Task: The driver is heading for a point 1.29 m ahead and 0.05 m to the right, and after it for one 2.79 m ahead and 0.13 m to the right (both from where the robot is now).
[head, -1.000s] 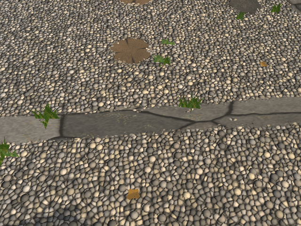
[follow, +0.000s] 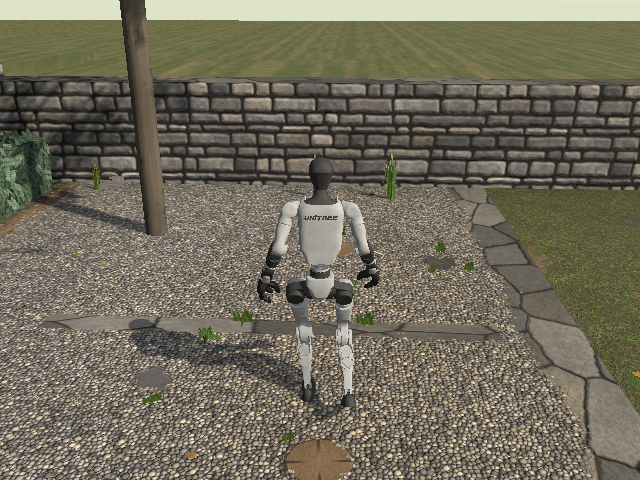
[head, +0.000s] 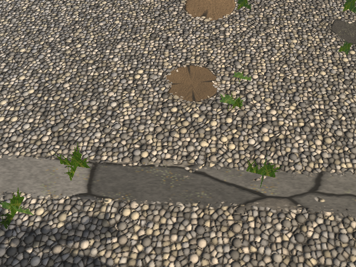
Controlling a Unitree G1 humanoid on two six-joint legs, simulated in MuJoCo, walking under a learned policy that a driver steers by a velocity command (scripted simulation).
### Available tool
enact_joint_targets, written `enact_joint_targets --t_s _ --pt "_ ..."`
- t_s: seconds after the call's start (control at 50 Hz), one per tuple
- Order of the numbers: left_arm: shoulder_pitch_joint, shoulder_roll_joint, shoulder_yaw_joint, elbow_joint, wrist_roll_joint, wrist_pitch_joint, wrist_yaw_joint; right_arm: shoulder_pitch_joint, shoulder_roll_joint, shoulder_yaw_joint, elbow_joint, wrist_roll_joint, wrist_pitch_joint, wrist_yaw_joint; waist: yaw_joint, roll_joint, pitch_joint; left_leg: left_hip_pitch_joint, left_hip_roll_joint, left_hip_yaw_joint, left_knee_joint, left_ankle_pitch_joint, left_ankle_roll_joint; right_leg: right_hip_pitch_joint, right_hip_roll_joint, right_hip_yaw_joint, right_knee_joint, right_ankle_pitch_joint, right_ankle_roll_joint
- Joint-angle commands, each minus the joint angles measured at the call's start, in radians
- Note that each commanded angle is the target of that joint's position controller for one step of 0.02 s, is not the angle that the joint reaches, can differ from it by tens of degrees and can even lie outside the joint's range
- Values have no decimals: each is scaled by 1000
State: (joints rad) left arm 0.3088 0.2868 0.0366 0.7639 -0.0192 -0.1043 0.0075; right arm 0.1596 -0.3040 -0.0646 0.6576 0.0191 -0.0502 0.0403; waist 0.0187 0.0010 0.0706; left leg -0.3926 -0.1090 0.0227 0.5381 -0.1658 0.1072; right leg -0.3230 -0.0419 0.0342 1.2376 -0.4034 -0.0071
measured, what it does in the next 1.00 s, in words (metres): walks ahead: right foot, then left foot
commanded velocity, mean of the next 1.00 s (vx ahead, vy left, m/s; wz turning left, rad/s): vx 0.31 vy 0.00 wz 0.17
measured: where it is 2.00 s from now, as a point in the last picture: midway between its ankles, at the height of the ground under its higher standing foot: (216, 169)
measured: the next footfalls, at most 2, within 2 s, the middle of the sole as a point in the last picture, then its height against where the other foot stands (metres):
right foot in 0.36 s outside the picture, level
left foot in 0.78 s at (158, 253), level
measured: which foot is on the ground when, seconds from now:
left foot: down 0.00-0.38, up 0.40-0.76, down 0.78-1.00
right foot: up 0.00-0.34, down 0.36-0.80, up 0.82-1.00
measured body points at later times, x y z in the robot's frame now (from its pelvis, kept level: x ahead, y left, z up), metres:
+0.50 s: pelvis +0.29 -0.05 +0.01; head +0.31 -0.06 +0.46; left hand +0.36 +0.24 -0.08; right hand +0.44 -0.30 -0.11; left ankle +0.18 +0.06 -0.64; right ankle +0.36 -0.14 -0.73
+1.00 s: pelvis +0.40 -0.01 +0.01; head +0.44 +0.00 +0.46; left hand +0.47 +0.29 -0.11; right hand +0.61 -0.26 -0.08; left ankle +0.45 +0.12 -0.73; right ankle +0.40 -0.14 -0.67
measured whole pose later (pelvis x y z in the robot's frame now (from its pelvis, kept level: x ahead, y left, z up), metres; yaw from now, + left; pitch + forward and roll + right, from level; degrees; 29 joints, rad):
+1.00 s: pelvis +0.40 -0.01 +0.01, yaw +6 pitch +1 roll +0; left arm 0.23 0.32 0.07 0.77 -0.01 0.05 0.03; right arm 0.09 -0.26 -0.05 0.71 -0.01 0.00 -0.03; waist 0.01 -0.03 0.05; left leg -0.32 0.04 0.07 0.44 -0.14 0.01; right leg -0.47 -0.02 0.00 1.00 -0.48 0.08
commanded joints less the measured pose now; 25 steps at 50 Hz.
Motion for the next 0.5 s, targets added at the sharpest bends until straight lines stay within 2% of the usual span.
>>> enact_joint_targets --t_s 0.02,0.08,0.12,0.18,0.22,0.28,0.32,0.34,0.36,0.38,0.4,0.42,0.44,0.46,0.48,0.5 --pt "-16 142 39 -107 20 -27 1 38 -107 -31 -65 -17 -19 -14 -1 3 -93 267 270 -417 -320 73 201 -305 -83 71 -35 97 11" --pt "-10 116 33 -116 41 3 4 37 -121 -35 -49 -8 -27 -25 19 29 -69 120 239 -329 -347 200 210 -266 -83 32 -148 153 69" --pt "-97 94 23 -147 45 6 8 59 -141 -40 -35 -7 -25 -36 -7 37 -43 71 203 -284 -346 194 187 -274 -68 15 -291 271 93" --pt "-233 62 8 -178 35 -5 2 108 -154 -43 -14 4 -13 -47 -69 59 -45 54 158 -254 -307 99 130 -195 -12 3 -559 467 97" --pt "-292 74 11 -195 19 -13 -8 153 -165 -46 4 9 -6 -50 -96 71 -56 88 178 -300 -283 53 120 -157 19 11 -641 504 98" --pt "-282 118 28 -196 10 -24 -24 178 -144 -40 21 11 2 -54 -83 105 -77 217 235 -385 -190 23 97 -148 14 49 -718 450 65" --pt "-222 134 40 -183 11 -31 -28 176 -137 -39 28 3 6 -53 -46 132 -84 260 260 -413 -127 83 76 -80 14 31 -742 367 21" --pt "-143 150 53 -165 17 -35 -24 175 -115 -31 28 -1 7 -50 -3 127 -117 256 223 -393 -42 170 53 37 25 8 -780 349 -12" --pt "-25 188 65 -156 33 -40 -17 183 -63 -10 19 -12 4 -44 52 68 -234 196 168 -337 176 140 19 245 -77 99 -763 332 -73" --pt "90 282 91 -124 52 -32 -17 320 0 11 8 8 -6 -44 27 -199 -386 -125 21 -201 538 -132 -64 605 -294 506 -812 151 -238" --pt "146 232 86 -94 24 -24 -31 329 -47 10 14 20 -14 -45 43 -302 -381 -314 22 -204 706 -408 -82 645 -365 792 -945 -111 -284" --pt "95 159 64 -103 13 -20 -30 228 -129 -11 8 26 -13 -46 65 -172 -234 -387 70 -224 779 -335 -78 540 -337 693 -966 -196 -243" --pt "28 132 52 -115 24 -12 -26 135 -135 -12 -11 14 -10 -49 57 -90 -139 -374 102 -184 775 -268 -82 413 -296 543 -964 -29 -217" --pt "-23 109 41 -115 31 -7 -26 84 -122 -11 -26 -5 -11 -50 35 -54 -70 -348 125 -164 722 -227 -89 297 -254 422 -968 217 -214" --pt "-53 92 33 -115 37 -9 -25 86 -109 -14 -26 -14 -9 -48 3 -69 -61 -291 156 -154 668 -204 -97 232 -223 332 -966 449 -204" --pt "-64 82 29 -108 38 -12 -26 109 -90 -12 -17 -15 -4 -46 -17 -89 -74 -231 165 -136 619 -204 -109 197 -196 259 -965 629 -197"
Over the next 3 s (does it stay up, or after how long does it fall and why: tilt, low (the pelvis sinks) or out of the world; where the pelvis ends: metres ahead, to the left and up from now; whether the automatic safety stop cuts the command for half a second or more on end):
stays up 1.33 -0.06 0.02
